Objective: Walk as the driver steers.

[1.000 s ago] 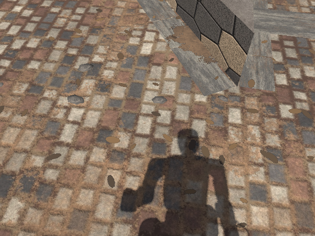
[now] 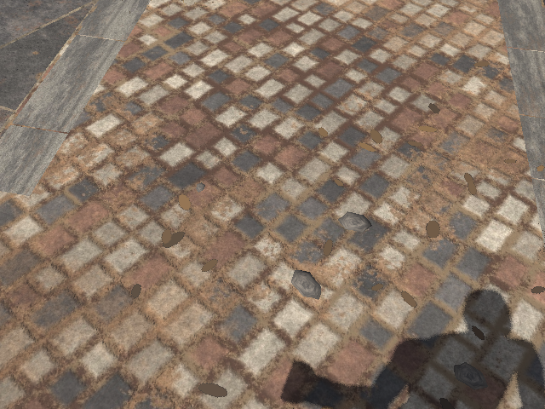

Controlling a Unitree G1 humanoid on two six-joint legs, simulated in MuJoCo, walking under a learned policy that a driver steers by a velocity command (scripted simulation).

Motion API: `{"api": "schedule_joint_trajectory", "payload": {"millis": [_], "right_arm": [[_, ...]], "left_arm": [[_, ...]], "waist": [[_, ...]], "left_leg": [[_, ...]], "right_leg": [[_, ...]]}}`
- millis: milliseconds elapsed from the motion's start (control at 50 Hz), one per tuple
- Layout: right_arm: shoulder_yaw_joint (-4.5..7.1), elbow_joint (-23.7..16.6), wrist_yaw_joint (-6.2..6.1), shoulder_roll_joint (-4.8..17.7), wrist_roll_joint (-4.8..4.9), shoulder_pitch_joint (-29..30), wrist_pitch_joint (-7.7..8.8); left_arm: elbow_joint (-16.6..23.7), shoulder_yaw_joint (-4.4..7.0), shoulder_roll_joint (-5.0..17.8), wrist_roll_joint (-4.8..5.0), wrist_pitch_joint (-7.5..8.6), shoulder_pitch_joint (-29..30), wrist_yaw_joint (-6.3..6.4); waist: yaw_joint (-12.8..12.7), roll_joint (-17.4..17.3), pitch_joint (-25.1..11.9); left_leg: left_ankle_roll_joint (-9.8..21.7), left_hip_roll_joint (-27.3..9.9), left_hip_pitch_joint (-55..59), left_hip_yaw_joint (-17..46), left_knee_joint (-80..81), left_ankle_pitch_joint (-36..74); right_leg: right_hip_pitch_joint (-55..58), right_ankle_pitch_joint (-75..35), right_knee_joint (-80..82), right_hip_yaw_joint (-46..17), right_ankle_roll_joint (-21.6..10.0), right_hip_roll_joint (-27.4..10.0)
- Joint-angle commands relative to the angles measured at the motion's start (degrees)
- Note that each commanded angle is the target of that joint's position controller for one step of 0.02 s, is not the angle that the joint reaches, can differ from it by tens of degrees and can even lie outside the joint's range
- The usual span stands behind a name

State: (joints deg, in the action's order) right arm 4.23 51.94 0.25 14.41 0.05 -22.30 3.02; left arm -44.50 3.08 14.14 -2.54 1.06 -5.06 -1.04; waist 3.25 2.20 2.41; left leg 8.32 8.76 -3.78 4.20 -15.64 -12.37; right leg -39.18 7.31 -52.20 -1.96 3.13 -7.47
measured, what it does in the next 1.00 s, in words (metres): walks ahead: right foot, then left foot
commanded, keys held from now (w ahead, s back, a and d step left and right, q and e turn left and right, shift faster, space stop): q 0.42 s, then e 0.58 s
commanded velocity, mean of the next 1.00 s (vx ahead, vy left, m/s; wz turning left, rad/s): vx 0.12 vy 0.00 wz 0.16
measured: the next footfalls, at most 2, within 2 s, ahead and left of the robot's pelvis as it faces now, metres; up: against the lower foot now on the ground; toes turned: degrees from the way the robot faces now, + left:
right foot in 0.20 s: +0.31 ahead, -0.11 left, +0.00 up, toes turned +9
left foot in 0.62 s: +0.18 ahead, +0.09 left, +0.00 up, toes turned +15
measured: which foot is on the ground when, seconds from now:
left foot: down 0.00-0.20, up 0.22-0.60, down 0.62-0.98, up 1.00-1.00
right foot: up 0.00-0.18, down 0.20-0.62, up 0.64-0.96, down 0.98-1.00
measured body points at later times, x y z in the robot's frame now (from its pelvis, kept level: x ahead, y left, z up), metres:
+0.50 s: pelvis +0.16 -0.04 -0.01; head +0.20 -0.04 +0.44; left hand +0.19 +0.25 -0.12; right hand +0.36 -0.27 -0.13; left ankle +0.13 +0.08 -0.68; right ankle +0.27 -0.11 -0.74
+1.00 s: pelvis +0.15 -0.05 -0.02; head +0.17 -0.06 +0.43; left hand +0.22 +0.24 -0.12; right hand +0.31 -0.30 -0.14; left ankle +0.14 +0.08 -0.74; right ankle +0.14 -0.13 -0.75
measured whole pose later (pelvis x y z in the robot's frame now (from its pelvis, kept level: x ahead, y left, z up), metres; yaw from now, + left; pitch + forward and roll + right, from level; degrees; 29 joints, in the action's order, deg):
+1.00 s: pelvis +0.15 -0.05 -0.02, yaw +5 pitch +0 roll +1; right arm 2.9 43.8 -1.6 15.6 -1.2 -9.8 -1.7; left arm -42.1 3.4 15.2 -0.8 -2.5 -14.8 -1.3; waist -1.0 -1.7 2.3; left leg -1.0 -4.4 -17.4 -7.6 -37.6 -21.1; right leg -13.6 19.9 -32.9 2.8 -3.4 1.8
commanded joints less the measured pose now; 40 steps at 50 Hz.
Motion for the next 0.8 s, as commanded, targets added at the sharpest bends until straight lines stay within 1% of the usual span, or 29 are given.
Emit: {"api": "schedule_joint_trajectory", "payload": {"millis": [20,80,120,160,180,200,220,240,260,280,300,320,340,380,420,460,500,560,580,600,620,640,660,680,700,720,740,760,800], "right_arm": [[1.64,-2.5,-0.48,8.5,-0.11,-4.4,0.47],[1.58,-2.4,-1.1,8.8,-0.46,-6.5,-0.25],[1.63,-2.8,-1.48,9.0,-0.86,-6.5,-0.72],[1.91,-4.5,-1.76,10.1,-1.09,-2.2,-0.62],[2.14,-5.3,-1.53,11.0,-0.71,0.0,-0.16],[1.91,-6.8,-1.06,10.1,0.46,2.4,0.48],[0.62,-9.2,-1.26,4.3,1.53,-0.1,0.58],[1.3,-9.7,-2.26,6.6,2.53,-9.9,-0.46],[1.78,-6.6,-2.61,9.8,0.14,-9.4,-1.91],[1.91,-6.9,-1.88,9.8,-0.9,-4.6,-2.64],[1.78,-7.4,-1.21,8.4,-1.18,-2.7,-3.35],[1.67,-7.9,-0.39,7.5,-1.64,-1.3,-4.31],[1.46,-7.8,0.28,6.7,-1.74,-2.0,-5.25],[1.35,-8.8,0.86,6.3,-1.26,-1.2,-6.04],[1.13,-10.0,1.08,6.1,-1.38,1.0,-6.63],[0.38,-11.2,1.33,5.0,-1.8,3.7,-7.02],[-0.7,-11.7,1.49,3.6,-1.72,5.4,-7.15],[-1.86,-11.0,0.92,3.0,-1.63,6.3,-6.76],[-2.22,-10.1,0.57,2.4,-1.72,4.9,-6.39],[-2.3,-9.3,0.24,2.9,-1.89,3.2,-5.77],[-2.16,-9.4,-0.19,5.1,-2.3,3.4,-5.04],[-1.98,-10.5,-0.8,8.9,-3.3,3.1,-4.35],[-0.48,-11.4,-1.55,12.9,-2.06,10.2,-4.38],[-1.05,-12.3,-1.8,9.8,-2.48,13.5,-3.78],[-1.37,-12.3,-2.08,8.7,-2.24,14.8,-3.44],[-1.53,-12.4,-2.26,7.9,-1.98,15.1,-3.42],[-1.66,-12.4,-2.69,7.2,-1.39,14.8,-3.19],[-1.71,-12.3,-2.81,6.4,-1.15,14.1,-3.15],[-1.56,-11.7,-2.98,5.9,-1.09,11.8,-3.26]], "left_arm": [[5.4,0.49,4.1,0.22,0.58,5.8,-0.17],[7.3,-0.38,3.5,0.83,1.28,9.5,-0.01],[7.9,-0.59,4.2,1.25,1.88,9.2,0.31],[5.9,0.02,6.7,1.35,2.51,1.5,1.12],[4.4,0.51,8.2,1.34,3.05,-4.4,1.74],[3.0,0.99,10.0,0.59,4.14,-12.2,2.38],[3.3,1.34,13.8,-0.21,4.29,-16.8,2.95],[4.7,1.91,14.9,1.19,3.13,-14.5,2.29],[6.5,1.08,9.6,1.93,2.16,-9.8,1.97],[7.0,-0.34,5.0,2.14,1.86,-6.7,2.14],[6.9,-1.06,3.4,1.64,1.48,-4.6,2.38],[6.5,-1.09,3.9,1.59,1.39,-4.4,2.8],[6.0,-0.71,5.3,1.43,1.26,-4.5,2.87],[5.7,-0.24,6.6,0.96,1.47,-5.2,2.73],[5.8,0.08,7.2,0.78,1.3,-4.9,2.7],[5.2,0.08,7.1,0.75,0.97,-5.8,2.52],[4.8,0.1,7.3,0.78,0.54,-5.4,2.06],[3.5,-0.1,7.3,0.75,-0.45,-7.0,0.87],[3.1,-0.27,7.2,1.09,-0.9,-7.0,0.44],[2.7,-0.25,7.4,1.5,-1.3,-7.6,0.1],[2.2,-0.24,6.7,1.37,-1.27,-10.0,-0.44],[3.5,-1.14,2.2,1.37,-0.97,-12.3,-1.14],[4.0,-0.71,3.4,2.5,-1.7,-11.3,-0.39],[3.4,0.38,6.8,2.46,-2.55,-9.6,-0.27],[3.1,1.21,7.5,2.57,-2.95,-10.3,-0.24],[2.1,1.74,7.8,2.37,-3.18,-12.5,0.05],[1.6,2.03,7.6,1.77,-3.35,-13.9,0.25],[1.3,1.91,6.6,1.48,-3.32,-14.9,0.36],[2.3,1.56,4.8,1.51,-3.46,-13.2,0.28]], "waist": [[0.7,-5.3,0.4],[1.9,-6.3,0.0],[1.7,-7.6,-0.9],[-2.3,-8.7,-3.4],[-5.3,-8.5,-5.6],[-9.5,-6.1,-9.8],[-8.6,5.6,-18.4],[-3.3,14.4,-28.9],[-2.3,4.1,-24.0],[-2.7,0.5,-15.9],[-1.6,0.4,-10.9],[-1.3,3.3,-7.8],[-1.0,4.9,-6.6],[-0.5,4.9,-7.6],[-0.4,4.8,-7.8],[-1.2,5.3,-7.4],[-1.6,6.2,-7.1],[-2.8,7.3,-6.5],[-1.8,6.3,-5.7],[-0.8,5.1,-4.2],[-1.2,1.7,-3.1],[-2.6,-10.5,-5.7],[-3.6,-18.9,-0.5],[-3.8,-14.0,1.9],[-4.7,-13.3,1.8],[-5.5,-11.5,0.9],[-5.8,-11.0,-0.6],[-5.6,-9.8,-2.2],[-4.2,-9.0,-3.9]], "left_leg": [[4.4,-14.7,3.8,12.4,1.6,29.1],[2.7,-13.6,5.4,11.3,-4.2,43.0],[1.2,-13.0,5.8,12.3,-7.8,46.2],[-1.9,-11.8,2.7,13.6,-13.8,50.2],[-3.2,-10.5,1.3,14.1,-20.0,50.1],[-4.5,-7.8,-5.4,13.6,-31.0,40.0],[-5.7,-1.5,-15.3,6.1,-49.4,-7.4],[-6.3,2.4,-21.8,3.2,-61.8,-27.0],[-6.7,-2.1,-23.5,3.6,-64.6,-21.0],[-7.6,-3.6,-24.5,2.3,-62.7,-18.0],[-8.4,-5.5,-24.8,1.5,-60.0,-16.3],[-9.1,-6.7,-24.4,1.0,-57.7,-14.9],[-9.6,-6.3,-22.3,-0.3,-57.7,-13.7],[-9.7,-6.1,-21.2,-1.2,-56.1,-12.5],[-9.5,-7.0,-21.9,-1.9,-53.1,-11.2],[-8.9,-7.4,-20.2,-1.9,-46.5,-10.2],[-8.2,-7.5,-16.1,-2.6,-37.4,-10.0],[-7.3,-6.9,-9.8,-5.1,-24.1,-10.4],[-6.8,-6.8,-5.4,-5.9,-17.0,-6.7],[-5.8,-6.6,-0.3,-6.0,-8.8,-2.4],[-4.9,-10.9,2.9,-0.8,-3.0,-0.6],[-3.0,-26.1,4.5,15.3,3.8,-3.9],[2.5,-30.0,-13.6,16.2,5.2,-4.0],[2.6,-26.3,-16.2,11.3,4.8,-3.2],[2.3,-24.4,-15.6,7.8,3.6,2.9],[2.1,-23.0,-13.3,4.4,2.0,11.2],[2.4,-22.8,-10.1,2.0,0.0,18.9],[2.9,-22.7,-6.5,0.5,-2.1,25.1],[3.4,-23.6,-1.3,-0.5,-4.5,28.2]], "right_leg": [[-4.1,-4.2,5.4,2.0,0.0,3.0],[-0.7,-4.7,11.6,3.3,-1.0,6.5],[4.1,-4.3,16.1,2.9,-2.3,8.6],[16.5,-2.7,21.9,2.1,-4.4,10.8],[24.0,-6.5,25.8,1.8,-5.5,10.7],[37.3,-17.8,29.1,-2.1,-7.2,4.6],[51.3,-48.7,22.6,-14.9,-10.4,-13.4],[55.9,-61.3,22.7,-31.0,-19.6,-24.1],[48.3,-51.1,25.0,-27.2,-19.5,-20.4],[40.8,-42.2,27.3,-18.4,-17.8,-15.5],[35.2,-34.5,30.2,-13.0,-15.8,-11.9],[31.1,-30.7,32.4,-9.2,-15.2,-9.7],[27.3,-29.0,33.8,-6.1,-15.2,-8.3],[25.3,-27.8,34.7,-3.4,-16.1,-8.3],[24.3,-20.9,35.9,-1.6,-16.6,-9.1],[22.1,-12.9,37.2,-1.2,-16.5,-8.4],[20.2,-4.4,38.0,-0.4,-15.7,-7.1],[19.7,3.9,37.9,-2.7,-15.0,-6.2],[17.9,5.8,36.9,-3.0,-13.8,-5.3],[14.7,7.1,35.7,-3.3,-11.5,-4.4],[12.0,7.8,33.8,-2.9,-7.8,-2.7],[10.6,16.0,22.2,1.8,-4.3,2.4],[14.9,22.1,16.7,4.0,-3.7,8.2],[17.2,19.6,8.4,1.2,-3.7,7.7],[15.3,18.6,2.4,1.9,-4.1,9.4],[14.4,18.3,-2.1,1.7,-4.0,9.5],[13.3,18.3,-4.9,2.1,-3.8,9.1],[12.4,19.0,-6.1,2.5,-3.2,8.9],[11.1,19.7,-3.3,3.0,-2.4,7.8]]}}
